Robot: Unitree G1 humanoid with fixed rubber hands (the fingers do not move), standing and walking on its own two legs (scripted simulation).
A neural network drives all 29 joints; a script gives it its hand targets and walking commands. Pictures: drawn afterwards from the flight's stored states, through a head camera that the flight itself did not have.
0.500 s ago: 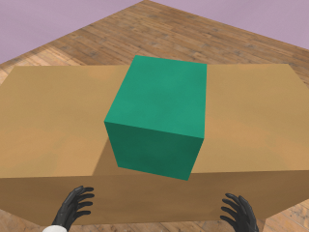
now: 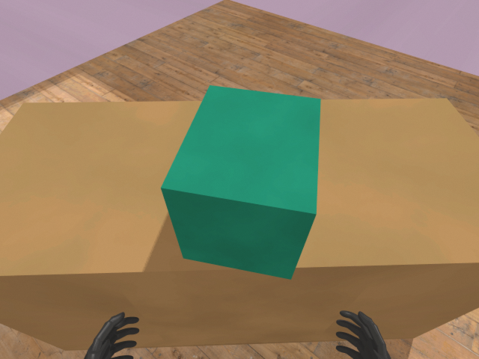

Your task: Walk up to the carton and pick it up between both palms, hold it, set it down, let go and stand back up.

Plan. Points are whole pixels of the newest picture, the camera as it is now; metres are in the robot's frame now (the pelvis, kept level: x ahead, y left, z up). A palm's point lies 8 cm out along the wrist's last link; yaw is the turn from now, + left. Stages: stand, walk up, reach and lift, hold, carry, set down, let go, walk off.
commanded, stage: set down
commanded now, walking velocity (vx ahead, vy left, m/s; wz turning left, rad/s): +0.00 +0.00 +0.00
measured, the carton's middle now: (249, 181) +0.43 -0.02 +0.04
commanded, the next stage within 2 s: let go in 0.20 s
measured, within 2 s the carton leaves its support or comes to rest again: neither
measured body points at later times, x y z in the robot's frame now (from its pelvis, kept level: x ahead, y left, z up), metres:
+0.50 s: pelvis +0.00 +0.00 +0.00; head +0.03 +0.00 +0.45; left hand +0.16 +0.23 -0.09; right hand +0.14 -0.21 -0.10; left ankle -0.01 +0.12 -0.75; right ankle +0.00 -0.13 -0.75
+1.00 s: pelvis +0.01 +0.01 -0.01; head +0.03 +0.01 +0.44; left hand +0.14 +0.27 -0.11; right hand +0.08 -0.27 -0.14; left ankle -0.01 +0.12 -0.75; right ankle +0.00 -0.13 -0.75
